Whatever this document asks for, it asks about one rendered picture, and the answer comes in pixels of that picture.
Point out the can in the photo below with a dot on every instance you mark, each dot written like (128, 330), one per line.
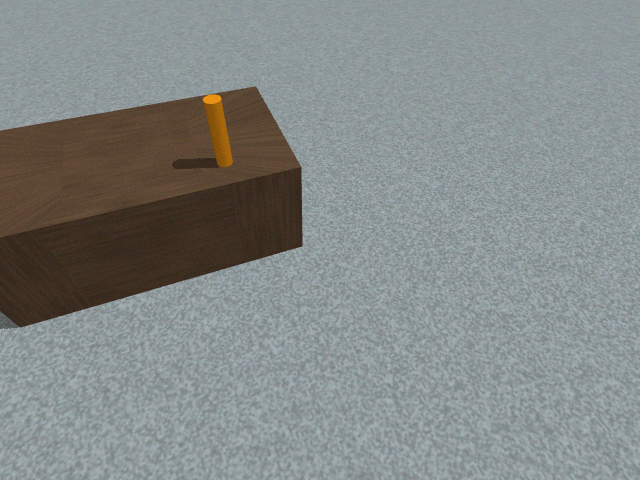
(218, 130)

